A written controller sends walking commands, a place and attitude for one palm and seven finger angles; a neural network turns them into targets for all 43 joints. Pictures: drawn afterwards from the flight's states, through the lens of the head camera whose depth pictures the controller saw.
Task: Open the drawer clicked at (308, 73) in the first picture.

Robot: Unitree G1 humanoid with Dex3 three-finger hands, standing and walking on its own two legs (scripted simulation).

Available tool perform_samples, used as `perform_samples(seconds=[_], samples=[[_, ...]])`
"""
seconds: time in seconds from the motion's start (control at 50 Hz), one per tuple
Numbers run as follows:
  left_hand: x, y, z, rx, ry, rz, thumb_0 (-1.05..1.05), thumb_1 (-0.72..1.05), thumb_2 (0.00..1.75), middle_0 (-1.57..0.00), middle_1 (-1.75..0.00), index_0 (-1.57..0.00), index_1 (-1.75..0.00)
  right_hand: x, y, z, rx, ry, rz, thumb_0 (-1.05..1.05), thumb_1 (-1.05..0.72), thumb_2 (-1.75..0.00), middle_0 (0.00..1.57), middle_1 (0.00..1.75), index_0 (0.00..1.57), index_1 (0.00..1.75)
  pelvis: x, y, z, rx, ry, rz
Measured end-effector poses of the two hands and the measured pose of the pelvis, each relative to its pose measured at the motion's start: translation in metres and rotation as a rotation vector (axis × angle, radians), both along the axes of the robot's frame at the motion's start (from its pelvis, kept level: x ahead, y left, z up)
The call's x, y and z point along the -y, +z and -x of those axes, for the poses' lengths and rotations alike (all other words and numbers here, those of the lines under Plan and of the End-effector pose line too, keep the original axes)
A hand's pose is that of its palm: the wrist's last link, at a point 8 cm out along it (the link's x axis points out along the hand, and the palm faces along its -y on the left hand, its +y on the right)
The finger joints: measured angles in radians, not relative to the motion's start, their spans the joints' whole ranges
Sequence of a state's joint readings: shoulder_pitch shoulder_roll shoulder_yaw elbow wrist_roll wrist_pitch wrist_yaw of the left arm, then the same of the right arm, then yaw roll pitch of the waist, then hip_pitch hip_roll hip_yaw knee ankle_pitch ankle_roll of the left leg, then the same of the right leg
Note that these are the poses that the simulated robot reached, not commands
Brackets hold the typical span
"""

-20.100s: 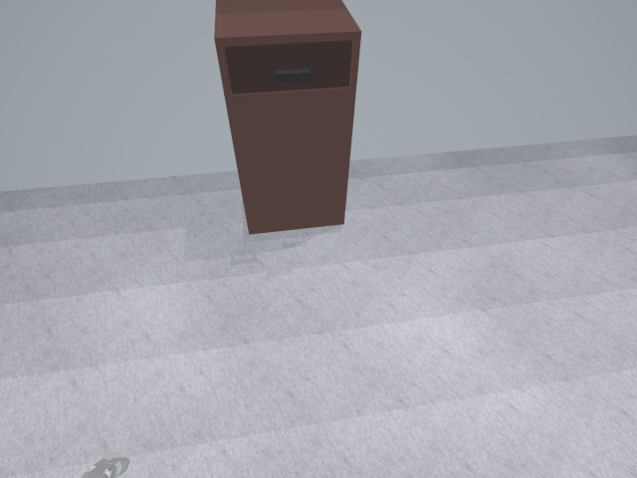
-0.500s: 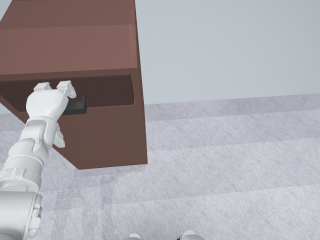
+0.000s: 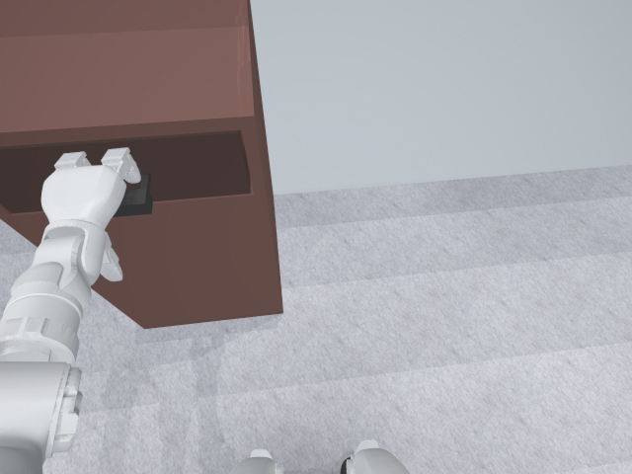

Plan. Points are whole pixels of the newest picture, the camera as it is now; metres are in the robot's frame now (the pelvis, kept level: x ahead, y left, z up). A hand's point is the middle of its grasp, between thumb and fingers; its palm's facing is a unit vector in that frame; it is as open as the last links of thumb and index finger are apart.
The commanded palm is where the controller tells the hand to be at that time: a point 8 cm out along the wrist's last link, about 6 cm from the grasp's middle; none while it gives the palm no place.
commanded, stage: lower the fingers behind the handle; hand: left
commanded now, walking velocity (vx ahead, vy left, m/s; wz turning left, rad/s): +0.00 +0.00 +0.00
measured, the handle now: (113, 192) +0.50 +0.29 +0.00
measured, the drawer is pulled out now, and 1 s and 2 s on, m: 0.00 0.00 0.00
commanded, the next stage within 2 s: lift the fingers back up to retry in 0.70 s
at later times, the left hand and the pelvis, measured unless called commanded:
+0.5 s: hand (108, 218) +0.45 +0.28 +0.00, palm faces -0.04 +0.00 -1.00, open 13.8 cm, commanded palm +0.43 +0.28 +0.03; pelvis -0.03 +0.00 -0.02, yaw +0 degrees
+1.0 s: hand (107, 218) +0.45 +0.28 +0.00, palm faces -0.08 -0.02 -1.00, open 13.9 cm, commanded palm +0.43 +0.28 +0.06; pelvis -0.02 +0.01 -0.01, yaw +0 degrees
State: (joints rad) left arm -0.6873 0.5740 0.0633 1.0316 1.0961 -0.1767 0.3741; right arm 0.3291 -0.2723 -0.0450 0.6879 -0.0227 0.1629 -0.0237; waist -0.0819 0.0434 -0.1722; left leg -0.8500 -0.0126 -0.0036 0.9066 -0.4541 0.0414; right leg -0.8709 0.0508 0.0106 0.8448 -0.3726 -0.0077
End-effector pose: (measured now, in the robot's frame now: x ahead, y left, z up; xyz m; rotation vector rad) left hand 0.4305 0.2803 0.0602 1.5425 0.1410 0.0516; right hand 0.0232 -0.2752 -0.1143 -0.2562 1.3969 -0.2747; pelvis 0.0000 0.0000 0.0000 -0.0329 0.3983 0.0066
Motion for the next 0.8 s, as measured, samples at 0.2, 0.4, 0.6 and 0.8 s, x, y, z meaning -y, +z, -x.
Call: perform_samples(seconds=[0.2,0.4,0.6,0.8], samples=[[0.001,-0.002,0.001,0.014,0.007,-0.012,0.00,-0.49,0.30,-0.31,-1.27,-0.32,-1.24,-0.002,-0.005,0.003,0.021,0.009,0.000,0.00,-0.90,-0.90,0.21,0.30,0.20,0.30,-0.001,-0.007,0.010,-0.010,0.001,0.001],[0.002,-0.004,0.000,0.025,0.007,-0.025,0.00,-0.49,0.30,-0.30,-1.29,-0.31,-1.26,-0.004,-0.012,0.016,0.030,0.021,0.008,0.00,-0.90,-0.90,0.21,0.30,0.20,0.30,-0.002,-0.017,0.025,-0.023,0.007,0.003],[0.002,-0.004,0.001,0.006,0.010,-0.025,0.00,-0.49,0.30,-0.28,-1.28,-0.30,-1.25,-0.008,-0.015,0.037,0.027,-0.002,0.012,0.00,-0.90,-0.90,0.21,0.30,0.20,0.30,-0.004,-0.020,0.034,-0.021,0.000,0.004],[0.002,-0.005,0.001,0.016,0.002,-0.022,0.00,-0.49,0.30,-0.28,-1.29,-0.31,-1.24,-0.010,-0.017,0.048,0.001,-0.003,0.008,0.00,-0.90,-0.90,0.21,0.30,0.20,0.30,-0.006,-0.022,0.035,-0.027,0.002,0.005]])
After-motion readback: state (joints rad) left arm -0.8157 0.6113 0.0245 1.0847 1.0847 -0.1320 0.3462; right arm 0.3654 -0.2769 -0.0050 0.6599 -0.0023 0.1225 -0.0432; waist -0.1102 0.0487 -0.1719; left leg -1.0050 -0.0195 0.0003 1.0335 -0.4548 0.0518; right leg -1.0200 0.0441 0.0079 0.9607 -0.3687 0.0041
